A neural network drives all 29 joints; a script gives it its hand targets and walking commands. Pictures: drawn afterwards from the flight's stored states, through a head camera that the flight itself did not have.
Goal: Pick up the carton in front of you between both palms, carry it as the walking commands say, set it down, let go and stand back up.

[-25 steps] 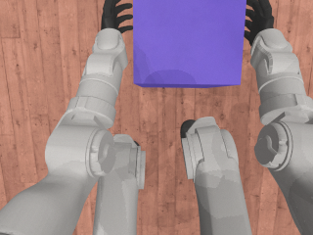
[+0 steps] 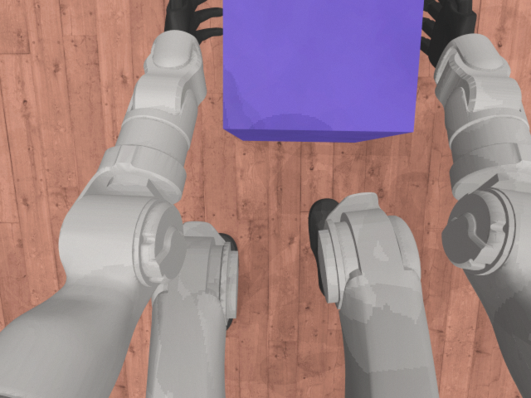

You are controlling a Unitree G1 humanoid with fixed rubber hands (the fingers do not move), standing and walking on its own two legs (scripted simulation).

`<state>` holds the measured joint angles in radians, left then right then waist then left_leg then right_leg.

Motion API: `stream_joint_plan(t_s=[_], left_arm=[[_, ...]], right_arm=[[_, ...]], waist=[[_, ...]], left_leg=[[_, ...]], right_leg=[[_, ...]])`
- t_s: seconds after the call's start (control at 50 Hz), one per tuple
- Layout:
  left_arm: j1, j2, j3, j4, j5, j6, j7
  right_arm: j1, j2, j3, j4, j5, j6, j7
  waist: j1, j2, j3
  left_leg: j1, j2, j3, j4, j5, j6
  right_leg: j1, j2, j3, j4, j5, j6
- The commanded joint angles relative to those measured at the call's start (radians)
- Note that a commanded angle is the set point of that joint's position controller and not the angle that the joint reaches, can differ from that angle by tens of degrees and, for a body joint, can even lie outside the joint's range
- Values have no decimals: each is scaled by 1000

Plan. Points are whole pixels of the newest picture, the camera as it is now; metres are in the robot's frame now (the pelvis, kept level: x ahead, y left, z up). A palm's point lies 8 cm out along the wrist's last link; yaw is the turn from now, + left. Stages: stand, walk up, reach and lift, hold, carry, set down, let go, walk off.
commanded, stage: set down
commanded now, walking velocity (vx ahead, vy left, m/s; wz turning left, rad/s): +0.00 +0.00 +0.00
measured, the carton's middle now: (308, 67) +0.50 -0.13 -0.25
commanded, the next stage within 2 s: let go in 1.34 s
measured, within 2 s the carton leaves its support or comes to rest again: neither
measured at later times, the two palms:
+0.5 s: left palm (166, 24) +0.54 +0.03 -0.12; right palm (521, 16) +0.48 -0.34 -0.13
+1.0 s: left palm out of the picture +0.55 +0.04 +0.03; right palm out of the picture +0.48 -0.35 +0.03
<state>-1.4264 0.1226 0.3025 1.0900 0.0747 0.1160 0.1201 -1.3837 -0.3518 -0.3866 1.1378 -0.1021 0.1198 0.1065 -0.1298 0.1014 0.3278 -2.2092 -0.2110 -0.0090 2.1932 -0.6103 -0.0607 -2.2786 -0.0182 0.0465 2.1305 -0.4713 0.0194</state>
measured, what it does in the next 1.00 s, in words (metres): rises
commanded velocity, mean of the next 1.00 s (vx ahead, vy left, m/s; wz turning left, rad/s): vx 0.00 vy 0.00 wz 0.00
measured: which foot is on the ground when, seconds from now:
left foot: down 0.00-1.00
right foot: down 0.00-1.00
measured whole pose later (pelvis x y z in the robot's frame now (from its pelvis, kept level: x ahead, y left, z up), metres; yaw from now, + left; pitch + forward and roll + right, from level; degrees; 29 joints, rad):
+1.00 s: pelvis +0.02 -0.02 +0.14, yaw -2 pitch +44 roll +4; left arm -1.07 0.13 0.20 0.70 -0.02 0.21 0.18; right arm -1.07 -0.39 -0.33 0.83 0.06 0.16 0.08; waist -0.09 0.04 0.00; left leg -1.90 -0.10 -0.02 1.71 -0.58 -0.05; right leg -2.01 0.03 0.04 1.67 -0.43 -0.01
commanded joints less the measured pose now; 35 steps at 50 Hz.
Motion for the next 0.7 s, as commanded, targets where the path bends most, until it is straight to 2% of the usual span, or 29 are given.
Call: stream_joint_plan(t_s=[0.0,0.04,0.08,0.12,0.2,0.28,0.36,0.42,0.46,0.56,0.62,0.68], left_arm=[[-261,-210,-122,-18,-34,-13,-78],[-182,91,-117,-48,-71,-32,8],[-210,139,-163,-69,-138,-42,41],[-213,150,-196,-94,-179,-50,44],[-240,139,-258,-191,-238,-58,43],[-202,137,-277,-268,-268,-47,55],[-129,145,-243,-341,-244,-19,68],[-96,158,-199,-436,-212,7,81],[-76,162,-166,-458,-188,30,89],[-23,128,-82,-356,-121,52,76],[-5,117,-52,-312,-93,44,65],[21,110,-40,-292,-78,37,58]], right_arm=[[-243,116,47,32,22,-37,57],[-146,-229,-20,47,35,-92,-37],[-182,-281,6,43,96,-129,-84],[-214,-302,45,23,158,-152,-93],[-262,-311,123,-43,270,-166,-78],[-219,-326,158,-87,323,-148,-64],[-144,-337,141,-142,296,-114,-67],[-120,-331,121,-249,265,-78,-78],[-106,-310,114,-303,250,-45,-80],[-87,-215,121,-293,216,-5,-64],[-72,-185,125,-274,202,-8,-57],[-35,-178,114,-262,185,-9,-55]], waist=[[-100,18,-799],[-113,-7,-842],[-115,-19,-903],[-99,-21,-949],[-69,-26,-1070],[-65,-45,-1211],[-68,-76,-1328],[-64,-112,-1425],[-53,-134,-1418],[0,-162,-1191],[18,-168,-1169],[17,-172,-1194]], left_leg=[[251,33,67,-200,65,15],[291,56,67,-203,79,-5],[334,72,51,-194,125,-14],[351,83,47,-179,170,-18],[371,98,58,-160,226,-17],[428,98,81,-156,239,-16],[430,84,106,-189,180,-14],[443,67,124,-235,139,-2],[432,62,133,-276,98,9],[337,61,129,-354,24,21],[329,63,126,-393,38,19],[341,66,124,-438,54,15]], right_leg=[[486,28,-53,-145,124,-39],[541,3,-53,-145,159,-28],[588,-9,-45,-140,219,-24],[623,-11,-34,-132,272,-25],[707,-12,-19,-115,371,-28],[841,-4,-25,-119,422,-21],[986,9,-39,-158,415,-16],[1083,26,-57,-204,395,-12],[1091,34,-67,-245,351,-10],[942,38,-53,-346,195,7],[923,43,-49,-386,194,14],[947,48,-53,-424,217,17]])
